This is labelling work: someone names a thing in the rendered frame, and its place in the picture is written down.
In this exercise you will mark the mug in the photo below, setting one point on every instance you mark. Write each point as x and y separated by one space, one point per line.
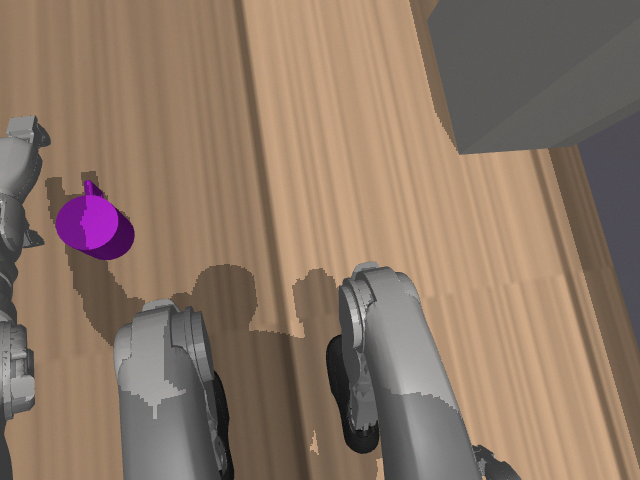
92 225

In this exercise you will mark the left robot hand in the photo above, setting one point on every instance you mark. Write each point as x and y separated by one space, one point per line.
20 164

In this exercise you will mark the right robot hand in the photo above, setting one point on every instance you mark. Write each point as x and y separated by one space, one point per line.
491 468

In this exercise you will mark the left robot arm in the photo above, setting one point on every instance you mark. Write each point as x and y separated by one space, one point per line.
17 387

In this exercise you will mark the left robot foot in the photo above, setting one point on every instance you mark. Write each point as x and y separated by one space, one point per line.
227 472

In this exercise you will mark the right robot foot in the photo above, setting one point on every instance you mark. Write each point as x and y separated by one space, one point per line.
357 440

